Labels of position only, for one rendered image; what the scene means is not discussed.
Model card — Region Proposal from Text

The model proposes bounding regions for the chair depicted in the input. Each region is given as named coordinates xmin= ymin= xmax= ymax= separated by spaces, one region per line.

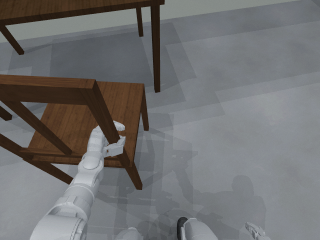
xmin=0 ymin=74 xmax=149 ymax=190

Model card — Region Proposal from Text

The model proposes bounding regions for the left robot upper arm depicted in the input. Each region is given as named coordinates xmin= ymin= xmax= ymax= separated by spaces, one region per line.
xmin=31 ymin=214 xmax=88 ymax=240

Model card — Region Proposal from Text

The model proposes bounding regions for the left robot thigh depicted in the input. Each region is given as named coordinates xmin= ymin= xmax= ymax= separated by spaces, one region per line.
xmin=114 ymin=229 xmax=144 ymax=240

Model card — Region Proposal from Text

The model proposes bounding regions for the right robot hand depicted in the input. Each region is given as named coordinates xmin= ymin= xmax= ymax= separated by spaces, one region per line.
xmin=245 ymin=222 xmax=271 ymax=240

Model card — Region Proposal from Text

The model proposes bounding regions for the right robot thigh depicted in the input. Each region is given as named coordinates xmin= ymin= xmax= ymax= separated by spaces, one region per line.
xmin=180 ymin=221 xmax=218 ymax=240

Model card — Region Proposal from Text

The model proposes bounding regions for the table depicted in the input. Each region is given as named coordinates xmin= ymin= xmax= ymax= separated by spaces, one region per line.
xmin=0 ymin=0 xmax=165 ymax=121

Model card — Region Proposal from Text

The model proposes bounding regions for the robot left forearm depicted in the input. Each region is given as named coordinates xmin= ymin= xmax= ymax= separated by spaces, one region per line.
xmin=29 ymin=150 xmax=104 ymax=240

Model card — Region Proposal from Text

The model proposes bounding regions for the robot thigh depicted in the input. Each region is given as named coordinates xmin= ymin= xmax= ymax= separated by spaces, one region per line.
xmin=180 ymin=221 xmax=218 ymax=240
xmin=114 ymin=229 xmax=144 ymax=240

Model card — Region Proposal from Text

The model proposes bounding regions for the left robot hand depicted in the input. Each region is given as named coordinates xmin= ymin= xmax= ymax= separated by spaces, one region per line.
xmin=87 ymin=120 xmax=126 ymax=158

